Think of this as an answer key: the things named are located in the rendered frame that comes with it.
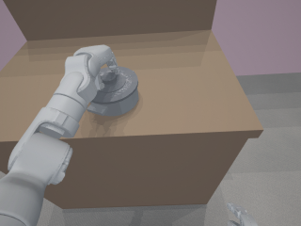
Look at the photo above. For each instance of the right robot hand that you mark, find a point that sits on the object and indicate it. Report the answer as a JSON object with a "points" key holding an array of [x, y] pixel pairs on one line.
{"points": [[240, 212]]}

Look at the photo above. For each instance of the left robot upper arm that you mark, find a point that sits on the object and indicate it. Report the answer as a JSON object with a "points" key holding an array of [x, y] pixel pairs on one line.
{"points": [[43, 161]]}

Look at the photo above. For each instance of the left robot forearm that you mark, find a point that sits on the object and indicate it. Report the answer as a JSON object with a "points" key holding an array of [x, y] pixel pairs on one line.
{"points": [[61, 116]]}

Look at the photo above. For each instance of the knob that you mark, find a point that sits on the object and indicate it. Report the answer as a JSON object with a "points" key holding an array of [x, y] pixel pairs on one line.
{"points": [[109, 78]]}

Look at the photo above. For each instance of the table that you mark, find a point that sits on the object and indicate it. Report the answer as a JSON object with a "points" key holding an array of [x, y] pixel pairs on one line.
{"points": [[190, 122]]}

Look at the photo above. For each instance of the lid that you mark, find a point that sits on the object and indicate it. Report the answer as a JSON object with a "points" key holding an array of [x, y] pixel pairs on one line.
{"points": [[123, 88]]}

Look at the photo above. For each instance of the pot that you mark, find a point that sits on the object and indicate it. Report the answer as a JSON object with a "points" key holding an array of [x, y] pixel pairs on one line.
{"points": [[115, 109]]}

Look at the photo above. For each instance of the left robot hand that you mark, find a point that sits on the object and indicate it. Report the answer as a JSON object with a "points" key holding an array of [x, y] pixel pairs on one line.
{"points": [[106, 56]]}

